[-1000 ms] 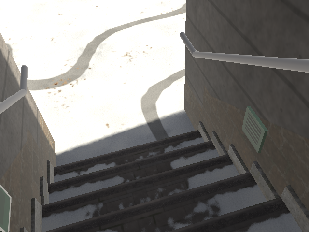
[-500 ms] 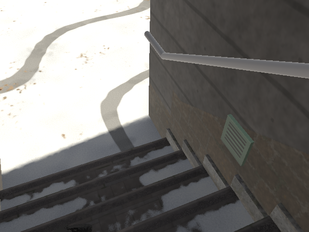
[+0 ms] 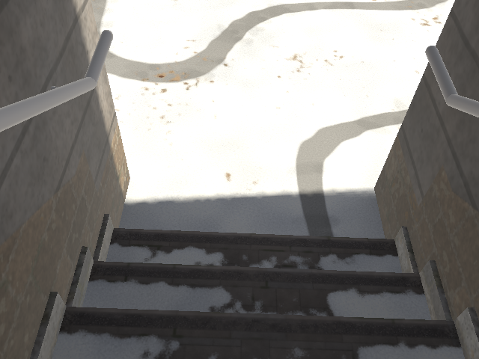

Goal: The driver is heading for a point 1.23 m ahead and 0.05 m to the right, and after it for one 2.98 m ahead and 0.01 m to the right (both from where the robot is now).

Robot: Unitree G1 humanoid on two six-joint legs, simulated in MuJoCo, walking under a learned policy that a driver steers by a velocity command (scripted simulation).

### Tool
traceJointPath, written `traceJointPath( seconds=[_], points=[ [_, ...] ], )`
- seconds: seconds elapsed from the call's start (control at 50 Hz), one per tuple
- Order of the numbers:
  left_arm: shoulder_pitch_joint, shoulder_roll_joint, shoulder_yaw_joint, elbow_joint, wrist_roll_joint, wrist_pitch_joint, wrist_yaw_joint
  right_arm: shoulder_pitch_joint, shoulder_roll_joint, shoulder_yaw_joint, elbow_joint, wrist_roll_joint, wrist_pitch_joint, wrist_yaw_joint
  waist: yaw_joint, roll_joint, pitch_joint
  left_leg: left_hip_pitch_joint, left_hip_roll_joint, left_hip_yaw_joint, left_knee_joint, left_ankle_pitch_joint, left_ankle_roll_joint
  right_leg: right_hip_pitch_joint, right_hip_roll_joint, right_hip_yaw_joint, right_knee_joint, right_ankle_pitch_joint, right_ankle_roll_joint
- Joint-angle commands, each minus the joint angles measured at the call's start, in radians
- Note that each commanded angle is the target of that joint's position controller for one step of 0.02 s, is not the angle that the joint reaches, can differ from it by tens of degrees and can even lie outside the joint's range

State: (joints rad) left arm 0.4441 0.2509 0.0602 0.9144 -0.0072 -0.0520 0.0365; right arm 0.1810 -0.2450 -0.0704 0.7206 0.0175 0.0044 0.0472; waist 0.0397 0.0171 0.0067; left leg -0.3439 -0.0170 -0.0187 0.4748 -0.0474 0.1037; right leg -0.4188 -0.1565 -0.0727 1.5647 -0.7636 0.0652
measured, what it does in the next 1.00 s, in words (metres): goes down: right foot 0.17 m lower, then left foot 0.17 m lower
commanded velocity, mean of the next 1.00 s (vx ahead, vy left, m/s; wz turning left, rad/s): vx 0.44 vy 0.00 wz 0.21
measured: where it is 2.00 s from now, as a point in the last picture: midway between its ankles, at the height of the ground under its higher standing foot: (218, 324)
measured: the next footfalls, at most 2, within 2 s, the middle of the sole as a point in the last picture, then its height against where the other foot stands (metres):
right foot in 0.46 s outside the picture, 0.17 m lower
left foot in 1.00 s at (179, 348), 0.17 m lower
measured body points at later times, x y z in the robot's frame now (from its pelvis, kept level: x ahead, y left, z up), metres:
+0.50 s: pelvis +0.26 +0.00 -0.17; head +0.26 -0.01 +0.28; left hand +0.36 +0.27 -0.26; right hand +0.32 -0.24 -0.32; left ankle +0.07 +0.08 -0.70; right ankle +0.34 -0.08 -0.92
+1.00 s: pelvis +0.50 +0.10 -0.31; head +0.50 +0.10 +0.14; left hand +0.38 +0.32 -0.45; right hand +0.75 -0.07 -0.39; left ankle +0.62 +0.22 -1.05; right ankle +0.34 -0.08 -0.91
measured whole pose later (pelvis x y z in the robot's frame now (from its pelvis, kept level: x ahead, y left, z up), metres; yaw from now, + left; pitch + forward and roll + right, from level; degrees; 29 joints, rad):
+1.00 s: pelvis +0.50 +0.10 -0.31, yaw +9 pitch +1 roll -5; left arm 0.52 0.18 0.03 0.91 -0.02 -0.01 0.07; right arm 0.10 -0.23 -0.04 0.67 -0.01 -0.05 0.04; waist 0.12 0.10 -0.03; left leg -0.39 0.07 -0.08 0.28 0.52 0.00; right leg -0.22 0.15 0.08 1.20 -0.88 -0.03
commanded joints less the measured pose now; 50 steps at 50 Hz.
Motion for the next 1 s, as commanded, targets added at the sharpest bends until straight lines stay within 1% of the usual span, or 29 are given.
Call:
traceJointPath(
  seconds=[0.02, 0.04, 0.06, 0.1, 0.14, 0.16, 0.2, 0.24, 0.28, 0.36, 0.38, 0.42, 0.46, 0.48, 0.5, 0.52, 0.56, 0.58, 0.6, 0.64, 0.68, 0.72, 0.74, 0.78, 0.82, 0.88, 0.92, 0.96, 1.0],
  points=[
    [0.094, 0.102, 0.007, -0.134, 0.017, -0.063, -0.03, 0.385, -0.235, -0.054, 0.077, 0.034, 0.0, 0.01, -0.109, 0.364, -0.271, 0.764, 0.198, -0.295, 0.223, 0.641, 0.215, -0.693, 0.061, 0.113, 0.529, 0.046, -0.061],
    [0.004, 0.132, 0.015, -0.197, -0.025, -0.075, -0.026, 0.349, -0.287, -0.074, 0.076, 0.026, -0.005, 0.007, -0.096, 0.212, -0.291, 0.686, 0.306, -0.563, 0.077, 0.201, 0.309, -0.769, 0.069, 0.174, 0.453, 0.165, -0.065],
    [-0.09, 0.148, 0.028, -0.192, -0.084, -0.069, 0.001, 0.245, -0.212, -0.046, 0.059, -0.028, -0.021, -0.001, -0.057, 0.022, -0.207, 0.474, 0.368, -0.679, -0.027, -0.208, 0.294, -0.767, 0.018, 0.237, 0.115, 0.426, -0.089],
    [-0.178, 0.106, 0.027, -0.194, -0.016, -0.027, 0.033, 0.078, -0.085, 0.003, 0.009, -0.017, -0.049, -0.018, 0.017, -0.038, 0.008, 0.095, 0.298, -0.645, 0.001, 0.006, 0.25, -0.654, 0.022, 0.245, -0.101, 0.547, -0.038],
    [-0.153, 0.055, 0.018, -0.218, 0.053, -0.008, 0.032, 0.1, -0.098, -0.004, 0.024, -0.017, -0.044, -0.054, 0.031, 0.008, -0.031, 0.028, 0.214, -0.548, 0.032, 0.189, 0.244, -0.544, 0.033, 0.236, -0.269, 0.563, 0.015],
    [-0.088, 0.067, 0.02, -0.188, 0.041, -0.015, 0.017, 0.155, -0.129, -0.014, 0.048, -0.042, -0.046, -0.071, 0.032, 0.05, -0.1, 0.034, 0.187, -0.517, 0.047, 0.239, 0.239, -0.475, 0.049, 0.225, -0.243, 0.712, 0.014],
    [-0.147, 0.128, 0.042, -0.198, 0.012, -0.024, -0.006, 0.243, -0.069, 0.003, 0.107, -0.002, -0.051, -0.088, 0.012, 0.038, -0.042, 0.068, 0.116, -0.409, 0.135, 0.101, 0.171, -0.516, 0.046, 0.259, -0.445, 0.926, -0.011],
    [-0.313, 0.096, 0.027, -0.262, 0.046, -0.04, -0.031, 0.275, -0.011, 0.024, 0.107, 0.026, -0.052, -0.116, -0.031, 0.0, 0.014, -0.093, 0.016, -0.298, 0.205, -0.099, 0.116, -0.351, 0.11, 0.189, -0.806, 1.29, -0.04],
    [-0.34, 0.025, 0.016, -0.273, 0.066, -0.047, -0.056, 0.248, -0.041, 0.026, 0.111, 0.009, -0.04, -0.13, -0.049, 0.035, -0.009, -0.309, -0.049, -0.237, 0.182, -0.214, 0.077, -0.005, 0.182, 0.118, -0.885, 1.508, -0.058],
    [-0.366, 0.003, 0.002, -0.348, 0.032, -0.022, -0.057, 0.276, -0.025, 0.033, 0.108, 0.009, -0.016, -0.114, -0.088, 0.088, 0.046, -0.121, -0.037, -0.346, 0.375, -0.212, 0.126, -0.087, 0.174, 0.162, -1.022, 1.203, -0.056],
    [-0.337, 0.018, 0.009, -0.344, 0.032, -0.028, -0.07, 0.265, -0.04, 0.027, 0.113, -0.009, -0.012, -0.111, -0.061, 0.084, 0.026, -0.147, -0.016, -0.391, 0.438, -0.179, 0.139, -0.015, 0.181, 0.15, -0.926, 1.192, -0.058],
    [-0.257, 0.04, 0.02, -0.308, 0.006, -0.029, -0.071, 0.26, -0.02, 0.038, 0.096, 0.016, 0.0, -0.13, -0.069, 0.053, 0.075, 0.088, -0.007, -0.41, 0.577, -0.024, 0.125, -0.087, 0.098, 0.201, -1.221, 1.082, -0.079],
    [0.068, 0.063, 0.045, -0.174, 0.003, -0.033, -0.072, 0.225, -0.015, 0.043, 0.134, 0.021, -0.008, -0.11, 0.059, 0.0, 0.018, -0.06, -0.046, -0.322, 0.938, 0.027, 0.088, 0.284, 0.057, 0.147, -1.329, 1.187, -0.137],
    [0.29, 0.075, 0.044, -0.107, 0.034, -0.025, -0.076, 0.292, 0.016, 0.036, 0.162, 0.014, -0.025, -0.073, 0.108, -0.163, -0.138, -0.399, -0.191, -0.234, 1.414, -0.413, 0.018, 0.724, -0.048, 0.251, -1.03, 1.449, -0.247],
    [0.319, 0.072, 0.022, -0.085, 0.001, -0.019, -0.085, 0.419, 0.03, 0.046, 0.149, 0.036, -0.05, -0.058, 0.056, -0.375, -0.194, -0.743, -0.239, -0.24, 1.693, -0.873, -0.042, 0.958, -0.14, 0.412, -0.827, 1.589, -0.347],
    [0.317, 0.105, 0.026, -0.092, -0.019, 0.003, -0.08, 0.4, -0.02, 0.047, 0.115, 0.047, -0.065, -0.055, 0.067, -0.413, -0.238, -0.862, -0.158, -0.233, 1.774, -0.854, -0.069, 0.965, -0.2, 0.49, -0.863, 1.365, -0.386],
    [0.151, 0.153, 0.041, -0.079, -0.016, -0.004, -0.062, 0.185, -0.066, 0.039, 0.055, 0.061, -0.052, -0.077, 0.018, -0.122, -0.099, -0.937, -0.021, -0.133, 1.533, -0.543, -0.067, 0.643, -0.271, 0.787, -1.202, 0.297, -0.465],
    [0.066, 0.091, 0.008, -0.089, 0.012, -0.005, -0.061, 0.076, -0.084, 0.032, 0.031, 0.05, -0.023, -0.092, -0.011, 0.019, 0.04, -0.885, 0.016, -0.128, 1.512, -0.469, -0.064, 0.379, -0.259, 0.832, -1.269, 0.127, -0.443],
    [-0.018, 0.029, -0.022, -0.099, 0.02, -0.019, -0.052, 0.039, -0.084, 0.021, 0.035, 0.044, -0.008, -0.1, -0.065, 0.04, 0.136, -0.836, 0.048, -0.203, 1.331, -0.286, -0.048, 0.162, -0.175, 0.762, -1.235, 0.128, -0.366],
    [-0.129, 0.034, -0.037, -0.126, 0.022, -0.034, -0.035, 0.112, -0.089, 0.007, 0.04, -0.002, -0.026, -0.09, -0.151, 0.014, 0.177, -0.576, 0.097, -0.148, 0.858, -0.023, -0.081, -0.158, 0.003, 0.454, -1.228, 0.438, -0.284],
    [-0.037, 0.066, -0.021, -0.058, 0.02, -0.032, -0.007, 0.079, 0.025, 0.03, 0.023, -0.062, -0.042, -0.075, -0.105, -0.136, 0.052, -0.343, 0.1, -0.064, 0.69, 0.177, -0.119, -0.17, 0.045, 0.372, -1.214, 0.818, -0.299],
    [-0.006, 0.101, -0.008, -0.045, 0.012, -0.033, -0.005, 0.166, 0.007, 0.024, 0.055, -0.036, -0.047, -0.053, -0.119, -0.111, -0.039, -0.368, 0.105, -0.076, 0.727, 0.291, -0.109, -0.006, 0.029, 0.36, -1.112, 0.902, -0.314],
    [0.078, 0.055, -0.01, -0.005, -0.022, -0.036, 0.01, 0.062, -0.022, 0.017, 0.024, -0.03, -0.051, -0.053, -0.057, -0.097, 0.004, -0.589, 0.138, -0.145, 0.641, 0.305, -0.089, 0.207, 0.013, 0.413, -1.039, 0.889, -0.308],
    [0.222, 0.041, -0.013, 0.023, -0.026, -0.031, 0.018, -0.136, -0.039, 0.016, -0.045, -0.032, -0.068, -0.044, 0.046, -0.053, 0.03, -0.789, 0.119, -0.145, 0.398, 0.335, -0.076, 0.43, 0.003, 0.441, -0.936, 0.81, -0.273],
    [0.177, 0.015, -0.027, -0.009, -0.005, -0.008, 0.046, -0.2, -0.007, 0.031, -0.069, -0.066, -0.09, -0.008, 0.065, -0.044, 0.031, -0.47, 0.067, -0.076, 0.125, 0.659, -0.084, 0.196, 0.097, 0.306, -0.89, 0.688, -0.228],
    [0.112, 0.03, -0.027, -0.011, -0.014, 0.017, 0.034, -0.16, 0.026, 0.033, -0.092, -0.038, -0.068, 0.016, 0.064, -0.089, 0.052, -0.13, 0.008, -0.027, 0.045, 0.669, -0.1, -0.047, 0.145, 0.261, -0.823, 0.599, -0.229],
    [0.101, 0.024, -0.021, -0.027, -0.027, 0.034, 0.038, -0.13, -0.014, 0.024, -0.1, -0.02, -0.049, 0.001, 0.08, -0.11, 0.068, -0.132, 0.044, -0.077, -0.076, 0.536, -0.114, 0.067, 0.151, 0.311, -0.714, 0.622, -0.227],
    [0.076, 0.014, -0.018, -0.033, -0.015, 0.054, 0.051, 0.012, -0.047, 0.011, -0.076, -0.02, -0.055, -0.01, 0.023, -0.1, 0.046, -0.038, 0.094, -0.099, -0.242, 0.569, -0.123, 0.151, 0.16, 0.353, -0.534, 0.647, -0.205],
    [0.094, 0.018, -0.016, 0.008, -0.021, 0.049, 0.019, 0.383, -0.082, -0.018, 0.048, -0.038, -0.048, -0.032, -0.141, -0.028, -0.052, 0.432, 0.145, -0.026, -0.218, 0.769, -0.107, -0.047, 0.245, 0.293, -0.151, 0.462, -0.129]
  ],
)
